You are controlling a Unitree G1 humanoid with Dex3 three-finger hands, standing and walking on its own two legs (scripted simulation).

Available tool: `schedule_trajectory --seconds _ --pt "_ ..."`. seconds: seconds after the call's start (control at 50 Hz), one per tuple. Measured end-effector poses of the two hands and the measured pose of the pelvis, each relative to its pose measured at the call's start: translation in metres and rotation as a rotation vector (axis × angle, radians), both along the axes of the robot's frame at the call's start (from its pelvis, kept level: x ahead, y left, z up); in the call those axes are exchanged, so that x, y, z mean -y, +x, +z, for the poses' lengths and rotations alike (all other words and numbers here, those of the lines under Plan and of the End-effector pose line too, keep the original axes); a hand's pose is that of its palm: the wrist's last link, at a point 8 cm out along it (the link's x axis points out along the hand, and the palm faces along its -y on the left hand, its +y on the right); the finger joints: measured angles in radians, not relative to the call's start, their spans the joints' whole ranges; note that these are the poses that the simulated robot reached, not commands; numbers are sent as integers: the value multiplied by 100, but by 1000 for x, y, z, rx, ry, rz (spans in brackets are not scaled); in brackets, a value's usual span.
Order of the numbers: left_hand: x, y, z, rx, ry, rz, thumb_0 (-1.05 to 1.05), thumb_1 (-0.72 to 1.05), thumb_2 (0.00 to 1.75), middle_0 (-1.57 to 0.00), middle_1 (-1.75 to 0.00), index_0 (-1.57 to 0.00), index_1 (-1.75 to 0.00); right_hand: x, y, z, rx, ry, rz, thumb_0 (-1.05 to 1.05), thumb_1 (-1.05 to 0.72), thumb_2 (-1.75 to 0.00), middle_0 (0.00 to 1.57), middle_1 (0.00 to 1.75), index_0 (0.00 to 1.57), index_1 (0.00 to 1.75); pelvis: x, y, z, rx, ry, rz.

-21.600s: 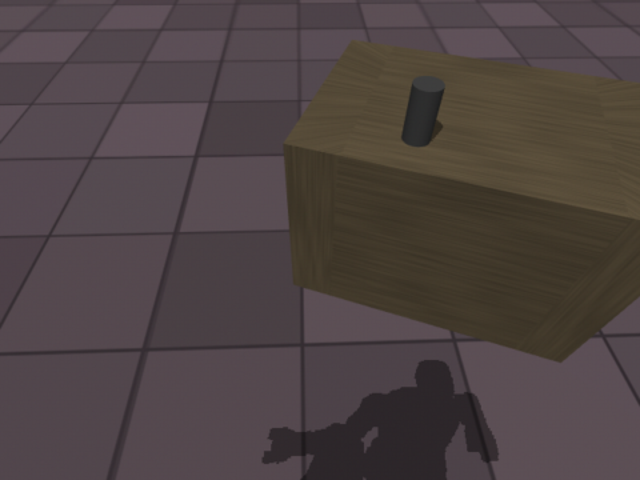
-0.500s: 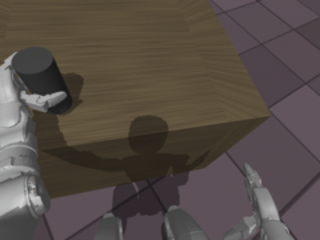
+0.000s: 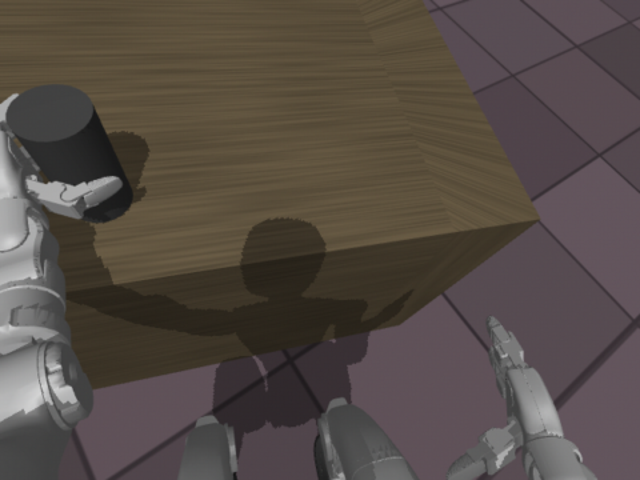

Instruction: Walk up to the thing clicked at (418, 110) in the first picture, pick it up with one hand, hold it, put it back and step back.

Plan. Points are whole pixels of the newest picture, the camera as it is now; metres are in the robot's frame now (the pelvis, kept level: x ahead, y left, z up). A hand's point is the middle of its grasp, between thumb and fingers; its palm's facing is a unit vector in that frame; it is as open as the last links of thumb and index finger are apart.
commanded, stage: lower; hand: left
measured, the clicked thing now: (80, 161) +0.50 +0.21 +0.05
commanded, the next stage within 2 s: loosen in 0.10 s
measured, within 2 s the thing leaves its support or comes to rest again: neither
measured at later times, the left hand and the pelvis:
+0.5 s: hand (68, 161) +0.50 +0.22 +0.04, palm faces +0.21 -0.98 +0.02, open 10.9 cm; pelvis -0.01 +0.00 -0.01, yaw +0 degrees
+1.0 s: hand (52, 148) +0.50 +0.23 +0.06, palm faces +0.22 -0.97 +0.02, open 16.9 cm; pelvis +0.00 +0.00 +0.00, yaw +0 degrees
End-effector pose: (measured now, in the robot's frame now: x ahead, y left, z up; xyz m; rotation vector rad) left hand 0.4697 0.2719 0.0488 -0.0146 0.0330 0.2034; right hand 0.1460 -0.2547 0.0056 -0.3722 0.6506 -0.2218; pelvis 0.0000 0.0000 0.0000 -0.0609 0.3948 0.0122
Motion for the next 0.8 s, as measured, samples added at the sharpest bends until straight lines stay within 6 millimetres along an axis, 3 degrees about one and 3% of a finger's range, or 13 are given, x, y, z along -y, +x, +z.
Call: schedule_trajectory --seconds 0.32,0.52,0.64,0.8 --pt "0 1 -3 21 -7 6 -1 -61 93 -79 -108 -81 -108 1 0 -1 12 -3 16 -1 50 -5 6 5 6 5 3 -2 -7 -13 -1 1" --pt "1 -1 -7 11 0 2 -1 -53 67 -85 -89 -87 -87 2 -9 -1 10 -15 11 -1 50 -5 6 5 6 5 3 -8 -10 -13 -2 2" --pt "3 -1 -12 4 -11 2 -1 -54 46 -76 -70 -78 -68 1 -10 0 11 -22 7 -1 50 -5 6 5 6 5 2 -9 -10 -14 -3 1" --pt "1 3 -8 17 -6 7 -1 -59 24 -54 -43 -54 -42 1 -8 0 14 -25 4 -1 49 -5 6 5 6 5 2 -6 -10 -17 -5 0"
